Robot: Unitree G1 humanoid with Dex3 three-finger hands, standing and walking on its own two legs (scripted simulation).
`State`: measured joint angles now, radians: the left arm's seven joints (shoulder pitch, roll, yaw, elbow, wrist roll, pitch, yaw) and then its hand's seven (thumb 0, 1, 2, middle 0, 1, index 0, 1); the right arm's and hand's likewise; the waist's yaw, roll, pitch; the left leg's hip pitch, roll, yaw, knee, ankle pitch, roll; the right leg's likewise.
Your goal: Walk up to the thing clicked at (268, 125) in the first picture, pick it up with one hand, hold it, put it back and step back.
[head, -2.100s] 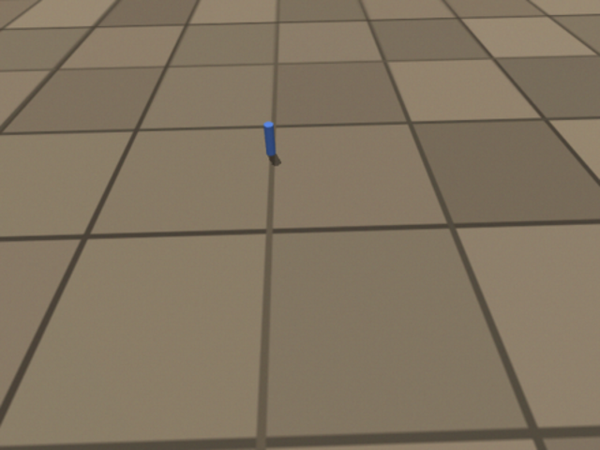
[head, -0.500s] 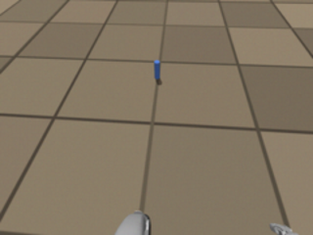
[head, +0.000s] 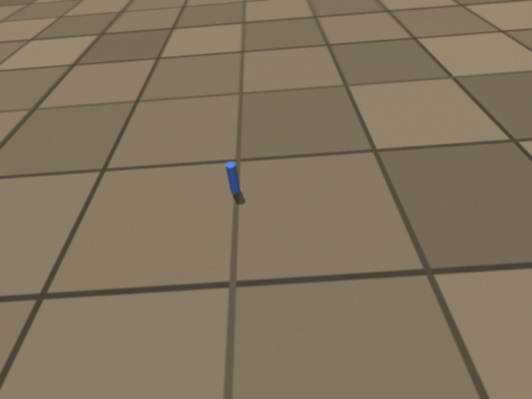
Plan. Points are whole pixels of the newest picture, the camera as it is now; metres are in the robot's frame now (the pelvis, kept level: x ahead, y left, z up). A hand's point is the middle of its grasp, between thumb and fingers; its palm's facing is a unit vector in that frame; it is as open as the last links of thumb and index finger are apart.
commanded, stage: walk up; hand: left
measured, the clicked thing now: (233, 178) +1.29 +0.25 -0.66
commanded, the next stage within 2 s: none
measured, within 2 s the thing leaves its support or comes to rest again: neither
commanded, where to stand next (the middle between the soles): +0.95 +0.05 m, yaw +1 degrees
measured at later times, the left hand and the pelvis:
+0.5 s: hand (124, 370) +0.21 +0.30 -0.16, palm faces +0.06 -0.93 -0.36, open 7.3 cm; pelvis +0.23 +0.02 -0.01, yaw +4 degrees
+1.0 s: hand (172, 222) +0.53 +0.26 -0.11, palm faces +0.00 -0.90 -0.43, open 7.3 cm; pelvis +0.44 -0.02 +0.00, yaw +2 degrees
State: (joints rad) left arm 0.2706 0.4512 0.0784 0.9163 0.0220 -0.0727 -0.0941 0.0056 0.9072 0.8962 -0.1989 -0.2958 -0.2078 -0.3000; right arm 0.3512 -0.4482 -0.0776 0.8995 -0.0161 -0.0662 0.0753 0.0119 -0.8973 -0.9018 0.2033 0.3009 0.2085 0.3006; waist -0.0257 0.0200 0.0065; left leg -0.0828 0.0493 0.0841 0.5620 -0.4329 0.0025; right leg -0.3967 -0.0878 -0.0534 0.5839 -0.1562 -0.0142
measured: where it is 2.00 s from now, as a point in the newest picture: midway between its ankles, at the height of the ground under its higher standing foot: (276, 262)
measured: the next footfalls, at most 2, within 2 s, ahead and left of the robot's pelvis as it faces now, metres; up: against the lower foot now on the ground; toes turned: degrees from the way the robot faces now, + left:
left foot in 0.44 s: +0.36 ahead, +0.13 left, +0.00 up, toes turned +9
right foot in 0.90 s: +0.56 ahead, -0.13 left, +0.00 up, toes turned -3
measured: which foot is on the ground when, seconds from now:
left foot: down 0.00-0.02, up 0.04-0.42, down 0.44-0.92, up 0.94-1.00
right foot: down 0.00-0.46, up 0.48-0.88, down 0.90-1.00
